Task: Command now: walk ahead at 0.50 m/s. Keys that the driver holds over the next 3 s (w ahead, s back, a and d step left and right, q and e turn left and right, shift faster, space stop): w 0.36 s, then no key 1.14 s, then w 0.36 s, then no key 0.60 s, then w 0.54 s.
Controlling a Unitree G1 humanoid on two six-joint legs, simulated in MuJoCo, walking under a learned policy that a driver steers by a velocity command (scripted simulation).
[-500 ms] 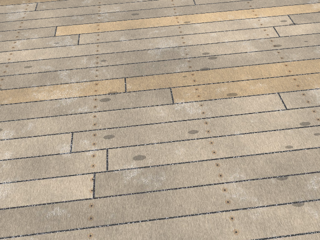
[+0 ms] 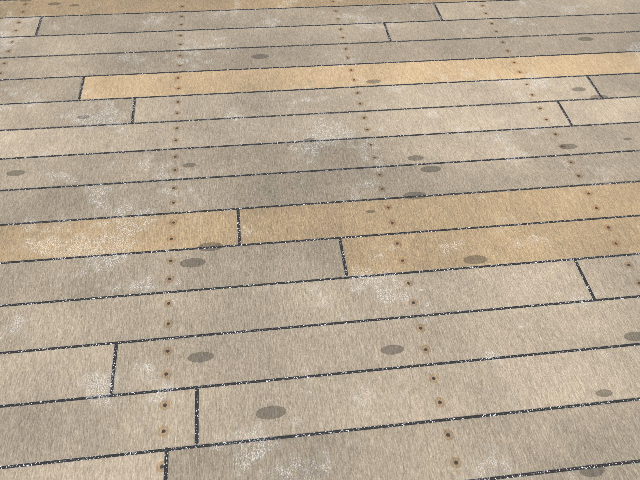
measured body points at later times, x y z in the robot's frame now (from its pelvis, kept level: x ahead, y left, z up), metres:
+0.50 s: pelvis +0.26 -0.04 -0.01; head +0.30 -0.05 +0.44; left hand +0.39 +0.20 -0.14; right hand +0.23 -0.28 -0.17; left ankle +0.11 +0.06 -0.65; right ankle +0.34 -0.11 -0.74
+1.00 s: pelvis +0.36 -0.02 +0.00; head +0.36 -0.01 +0.45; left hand +0.36 +0.20 -0.16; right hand +0.39 -0.25 -0.15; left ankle +0.38 +0.08 -0.74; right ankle +0.34 -0.11 -0.74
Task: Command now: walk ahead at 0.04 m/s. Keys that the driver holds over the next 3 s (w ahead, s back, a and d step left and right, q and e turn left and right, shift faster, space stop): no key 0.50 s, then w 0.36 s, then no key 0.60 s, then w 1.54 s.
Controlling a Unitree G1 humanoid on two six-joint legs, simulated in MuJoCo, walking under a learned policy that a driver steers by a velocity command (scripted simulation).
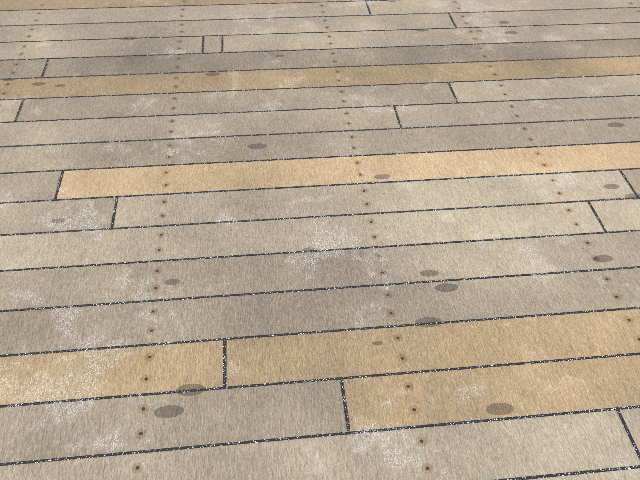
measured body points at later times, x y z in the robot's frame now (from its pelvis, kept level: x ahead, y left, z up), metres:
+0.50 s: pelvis +0.01 +0.02 +0.00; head +0.01 +0.02 +0.45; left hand -0.02 +0.23 -0.16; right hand -0.01 -0.20 -0.16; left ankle +0.02 +0.10 -0.74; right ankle -0.02 -0.09 -0.74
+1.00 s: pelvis +0.11 +0.00 +0.00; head +0.13 -0.01 +0.45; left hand -0.02 +0.21 -0.14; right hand +0.21 -0.24 -0.15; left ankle +0.19 +0.11 -0.70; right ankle +0.01 -0.09 -0.74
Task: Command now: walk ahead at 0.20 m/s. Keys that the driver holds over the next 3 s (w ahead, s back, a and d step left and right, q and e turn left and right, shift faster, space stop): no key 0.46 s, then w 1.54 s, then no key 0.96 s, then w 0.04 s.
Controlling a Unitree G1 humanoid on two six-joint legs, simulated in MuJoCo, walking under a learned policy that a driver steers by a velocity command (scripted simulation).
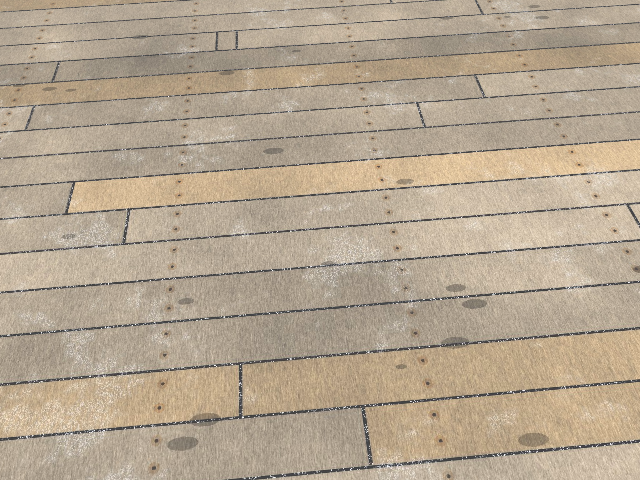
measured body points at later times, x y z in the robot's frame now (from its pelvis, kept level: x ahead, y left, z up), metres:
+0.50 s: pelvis +0.11 +0.02 -0.01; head +0.11 +0.01 +0.44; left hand +0.11 +0.23 -0.16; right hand +0.12 -0.20 -0.17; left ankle +0.16 +0.09 -0.74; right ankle +0.11 -0.10 -0.74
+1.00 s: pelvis +0.27 +0.05 +0.00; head +0.29 +0.07 +0.45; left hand +0.37 +0.29 -0.15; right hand +0.18 -0.17 -0.14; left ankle +0.19 +0.12 -0.74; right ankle +0.33 -0.08 -0.68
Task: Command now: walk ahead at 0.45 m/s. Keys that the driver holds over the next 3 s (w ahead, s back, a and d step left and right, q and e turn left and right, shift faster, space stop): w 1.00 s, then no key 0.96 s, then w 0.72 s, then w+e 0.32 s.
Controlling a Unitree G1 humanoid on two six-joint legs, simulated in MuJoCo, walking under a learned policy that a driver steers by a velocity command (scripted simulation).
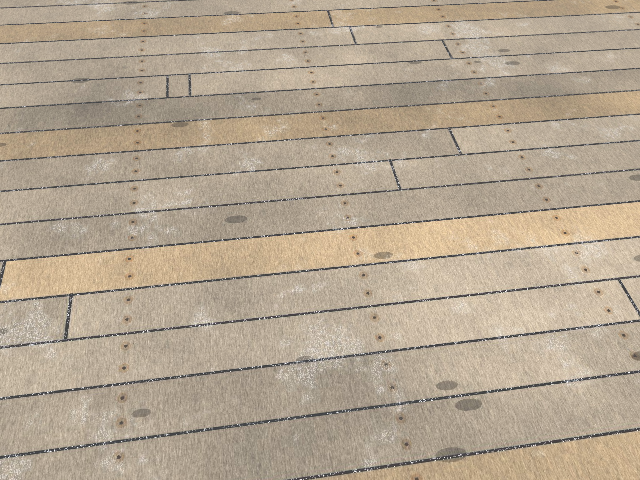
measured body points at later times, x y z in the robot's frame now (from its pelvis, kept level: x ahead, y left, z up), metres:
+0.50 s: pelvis +0.28 -0.04 +0.00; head +0.30 -0.04 +0.45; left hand +0.24 +0.21 -0.15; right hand +0.38 -0.27 -0.14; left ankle +0.37 +0.12 -0.67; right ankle +0.26 -0.09 -0.75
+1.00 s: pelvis +0.57 +0.03 +0.00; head +0.59 +0.04 +0.45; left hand +0.63 +0.27 -0.15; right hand +0.58 -0.23 -0.14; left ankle +0.58 +0.08 -0.75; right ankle +0.58 -0.13 -0.67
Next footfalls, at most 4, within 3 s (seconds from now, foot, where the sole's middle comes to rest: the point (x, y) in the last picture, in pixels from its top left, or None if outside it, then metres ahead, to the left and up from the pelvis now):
0.22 right None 0.30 -0.09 -0.78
0.78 left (272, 429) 0.62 0.09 -0.78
1.28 right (340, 334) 0.86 -0.08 -0.78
1.60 left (257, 360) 0.79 0.13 -0.78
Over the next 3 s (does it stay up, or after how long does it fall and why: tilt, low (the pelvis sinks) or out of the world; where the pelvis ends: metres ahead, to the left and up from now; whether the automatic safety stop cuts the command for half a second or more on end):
stays up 1.21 0.02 0.00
